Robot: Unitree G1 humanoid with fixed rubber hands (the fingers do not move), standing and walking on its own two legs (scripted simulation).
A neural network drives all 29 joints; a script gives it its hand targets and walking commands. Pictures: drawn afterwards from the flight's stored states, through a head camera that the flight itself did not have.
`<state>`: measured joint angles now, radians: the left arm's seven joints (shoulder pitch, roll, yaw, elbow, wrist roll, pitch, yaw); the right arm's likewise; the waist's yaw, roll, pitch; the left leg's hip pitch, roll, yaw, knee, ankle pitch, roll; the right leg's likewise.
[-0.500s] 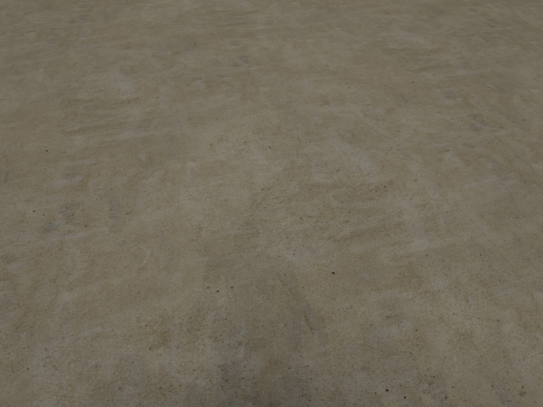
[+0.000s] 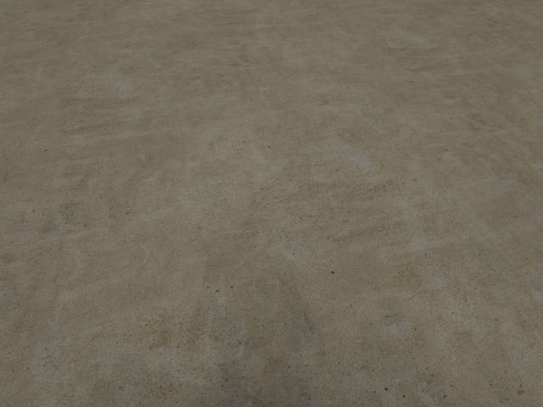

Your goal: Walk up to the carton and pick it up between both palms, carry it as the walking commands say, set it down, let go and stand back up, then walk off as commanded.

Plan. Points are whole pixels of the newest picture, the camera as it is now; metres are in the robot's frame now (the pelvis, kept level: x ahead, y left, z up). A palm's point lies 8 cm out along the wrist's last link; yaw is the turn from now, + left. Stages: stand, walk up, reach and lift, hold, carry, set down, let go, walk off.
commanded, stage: walk up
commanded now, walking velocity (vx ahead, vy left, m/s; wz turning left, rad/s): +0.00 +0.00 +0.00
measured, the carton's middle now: out of the picture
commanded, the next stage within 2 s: none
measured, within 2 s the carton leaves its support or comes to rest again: neither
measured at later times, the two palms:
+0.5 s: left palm out of the picture -0.04 +0.27 -0.12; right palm (400, 386) +0.17 -0.19 -0.11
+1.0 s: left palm out of the picture -0.07 +0.38 -0.11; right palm out of the picture +0.11 -0.13 -0.08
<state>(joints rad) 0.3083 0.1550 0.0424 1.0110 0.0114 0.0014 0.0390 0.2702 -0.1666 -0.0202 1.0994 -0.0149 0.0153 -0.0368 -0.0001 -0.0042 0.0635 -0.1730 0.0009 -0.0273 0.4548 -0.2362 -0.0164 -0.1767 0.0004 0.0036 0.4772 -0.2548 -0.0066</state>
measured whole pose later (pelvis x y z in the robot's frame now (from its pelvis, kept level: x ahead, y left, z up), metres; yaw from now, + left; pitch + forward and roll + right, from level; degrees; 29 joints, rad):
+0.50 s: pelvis -0.04 +0.01 +0.00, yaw +16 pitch +0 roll +2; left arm 0.27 0.21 0.04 0.79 0.05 0.01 0.02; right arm 0.10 -0.23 -0.09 0.76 0.00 0.07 0.02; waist 0.02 -0.01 0.10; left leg -0.41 0.04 0.08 0.88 -0.41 -0.05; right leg -0.22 -0.17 -0.23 0.50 -0.25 0.03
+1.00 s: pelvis -0.07 +0.08 +0.01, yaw +29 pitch -1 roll -3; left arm 0.11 0.29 0.03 0.75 0.04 0.07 0.01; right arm 0.31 -0.26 -0.04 0.75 -0.04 0.02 -0.01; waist -0.03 -0.03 0.09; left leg -0.20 -0.07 -0.06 0.38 -0.16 0.10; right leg -0.45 -0.05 -0.01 0.95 -0.30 0.08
